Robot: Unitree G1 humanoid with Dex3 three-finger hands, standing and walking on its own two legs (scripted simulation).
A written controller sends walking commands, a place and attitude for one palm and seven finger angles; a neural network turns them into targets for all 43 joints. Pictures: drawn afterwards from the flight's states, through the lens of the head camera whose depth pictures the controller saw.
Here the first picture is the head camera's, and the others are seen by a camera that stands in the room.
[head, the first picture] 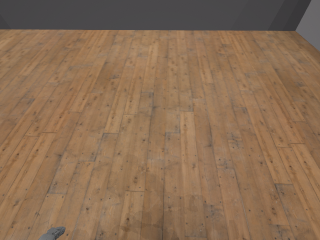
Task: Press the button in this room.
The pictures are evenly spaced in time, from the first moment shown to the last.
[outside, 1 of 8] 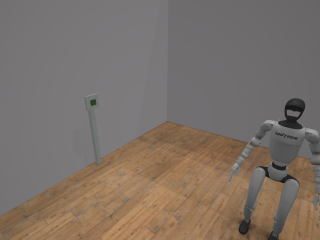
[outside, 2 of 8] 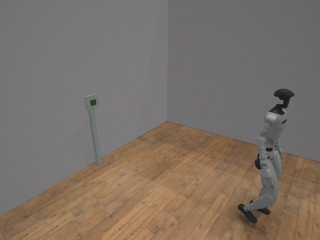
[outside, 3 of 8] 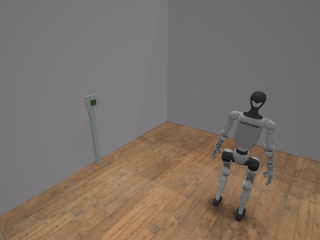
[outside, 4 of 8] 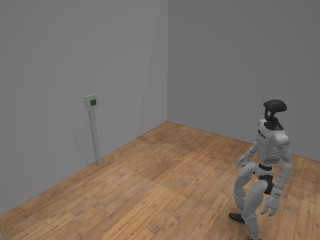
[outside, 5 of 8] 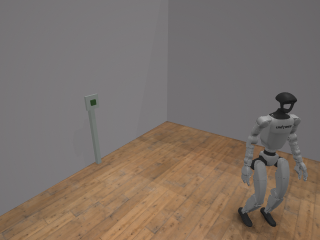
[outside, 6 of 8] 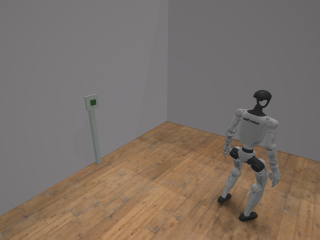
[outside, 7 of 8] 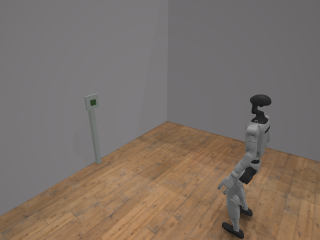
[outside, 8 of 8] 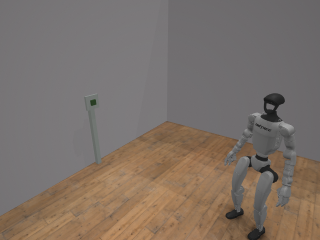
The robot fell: no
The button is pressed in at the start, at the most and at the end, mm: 0 0 0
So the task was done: no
